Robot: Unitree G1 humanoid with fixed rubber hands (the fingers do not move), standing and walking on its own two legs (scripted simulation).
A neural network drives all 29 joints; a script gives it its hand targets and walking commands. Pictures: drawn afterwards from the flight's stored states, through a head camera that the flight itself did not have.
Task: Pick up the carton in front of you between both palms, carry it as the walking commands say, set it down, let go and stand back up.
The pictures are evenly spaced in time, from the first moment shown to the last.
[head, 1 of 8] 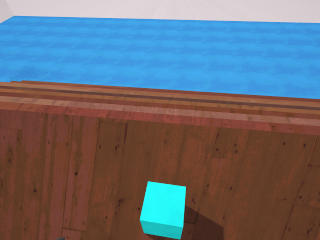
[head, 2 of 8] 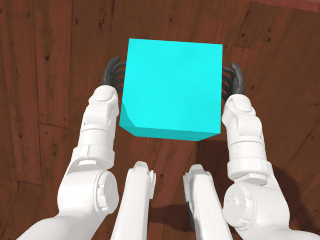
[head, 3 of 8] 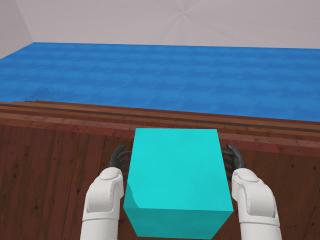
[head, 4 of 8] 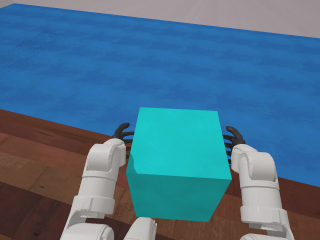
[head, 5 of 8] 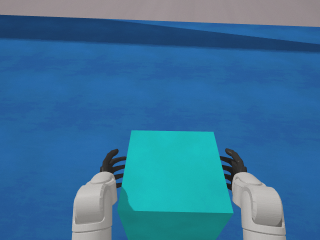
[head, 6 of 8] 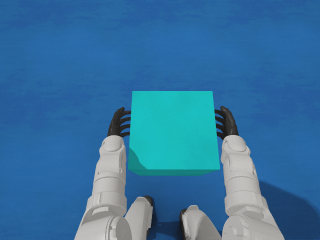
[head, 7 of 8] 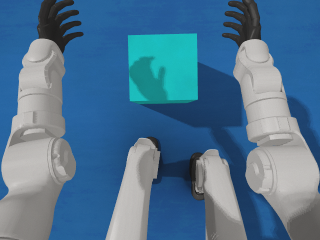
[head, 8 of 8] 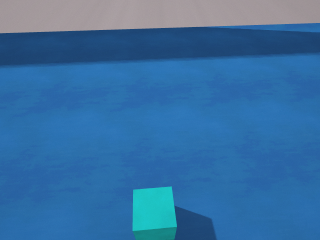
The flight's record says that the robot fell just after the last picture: no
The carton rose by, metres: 0.69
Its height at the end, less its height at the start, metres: -1.77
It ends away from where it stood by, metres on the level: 5.33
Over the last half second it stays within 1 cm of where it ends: yes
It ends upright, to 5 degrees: yes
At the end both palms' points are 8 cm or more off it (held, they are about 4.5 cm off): yes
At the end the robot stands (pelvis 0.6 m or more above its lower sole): yes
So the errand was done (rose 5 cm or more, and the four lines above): yes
